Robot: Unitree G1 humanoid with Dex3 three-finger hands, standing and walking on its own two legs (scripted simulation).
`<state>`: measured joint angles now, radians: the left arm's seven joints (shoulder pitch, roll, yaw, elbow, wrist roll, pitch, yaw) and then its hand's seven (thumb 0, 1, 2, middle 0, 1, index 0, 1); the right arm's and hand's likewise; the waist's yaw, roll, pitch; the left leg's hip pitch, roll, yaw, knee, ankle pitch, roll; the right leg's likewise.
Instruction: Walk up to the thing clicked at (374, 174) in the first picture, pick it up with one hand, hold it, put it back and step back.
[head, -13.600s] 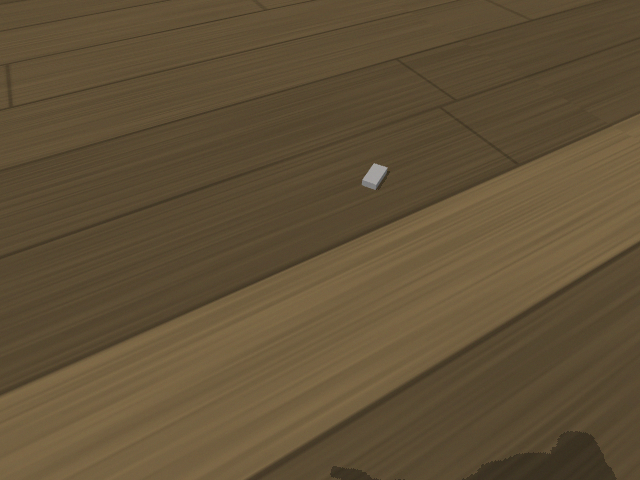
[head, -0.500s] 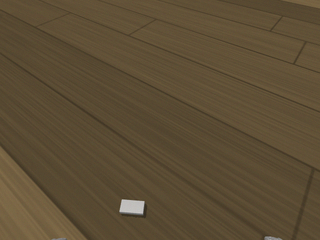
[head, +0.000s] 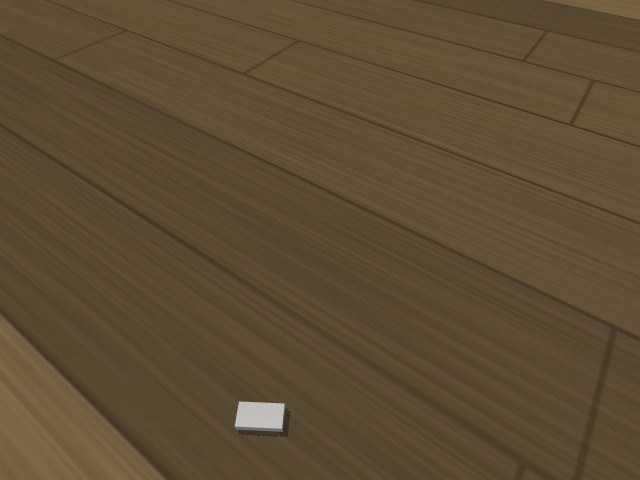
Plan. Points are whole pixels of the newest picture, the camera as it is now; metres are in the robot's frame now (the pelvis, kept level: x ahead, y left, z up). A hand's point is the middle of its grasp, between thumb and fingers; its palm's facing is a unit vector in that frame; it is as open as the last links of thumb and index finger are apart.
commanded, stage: walk up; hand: left
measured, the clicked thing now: (260, 416) +0.41 +0.21 -0.77
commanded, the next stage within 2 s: stand in 0.12 s
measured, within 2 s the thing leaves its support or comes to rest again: neither
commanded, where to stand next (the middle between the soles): +0.06 +0.00 m, yaw +0 degrees
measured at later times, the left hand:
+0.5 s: hand out of the picture +0.09 +0.25 -0.16, palm faces -0.03 -0.94 -0.34, open 7.3 cm
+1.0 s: hand out of the picture +0.10 +0.25 -0.16, palm faces -0.03 -0.94 -0.35, open 7.3 cm
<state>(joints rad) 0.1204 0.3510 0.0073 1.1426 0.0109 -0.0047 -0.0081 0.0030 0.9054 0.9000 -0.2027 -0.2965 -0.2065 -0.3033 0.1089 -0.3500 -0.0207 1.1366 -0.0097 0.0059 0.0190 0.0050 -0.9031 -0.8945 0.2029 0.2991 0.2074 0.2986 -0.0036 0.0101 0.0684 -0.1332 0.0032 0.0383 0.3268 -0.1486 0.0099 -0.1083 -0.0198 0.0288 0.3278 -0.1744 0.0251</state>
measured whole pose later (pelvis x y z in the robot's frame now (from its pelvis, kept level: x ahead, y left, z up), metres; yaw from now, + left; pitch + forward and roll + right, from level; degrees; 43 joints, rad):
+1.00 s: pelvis +0.03 -0.01 +0.00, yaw +0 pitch -2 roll +0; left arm 0.12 0.35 -0.01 1.12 0.01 -0.01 0.00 0.00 0.91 0.90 -0.20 -0.30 -0.21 -0.30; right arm 0.09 -0.35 0.00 1.14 -0.01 -0.01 0.01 0.00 -0.90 -0.89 0.20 0.30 0.21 0.30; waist -0.01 0.00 0.05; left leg -0.11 0.01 0.03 0.31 -0.17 0.00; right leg -0.08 -0.01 0.02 0.30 -0.20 0.01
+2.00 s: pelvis +0.02 +0.00 +0.00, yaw +1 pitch -2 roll +0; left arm 0.13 0.35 -0.01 1.11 0.01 -0.01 0.00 0.00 0.90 0.90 -0.20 -0.30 -0.21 -0.30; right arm 0.11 -0.35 0.00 1.13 -0.01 0.00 0.01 0.00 -0.90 -0.89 0.20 0.30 0.21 0.30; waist 0.00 0.00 0.05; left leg -0.11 0.00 0.02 0.31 -0.17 0.00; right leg -0.08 -0.02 0.01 0.30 -0.19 0.02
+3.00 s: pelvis +0.01 -0.01 -0.01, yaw +2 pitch +5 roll +0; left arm -0.05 0.33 0.11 1.10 0.07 -0.02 -0.02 0.00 0.72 0.87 -0.24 -0.49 -0.23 -0.50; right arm 0.19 -0.29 -0.01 0.86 0.03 -0.04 -0.03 0.00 -0.90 -0.90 0.20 0.30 0.21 0.30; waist -0.01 0.00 0.04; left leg -0.37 0.01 0.00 0.53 -0.24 0.00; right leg -0.32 -0.01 -0.01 0.52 -0.28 0.01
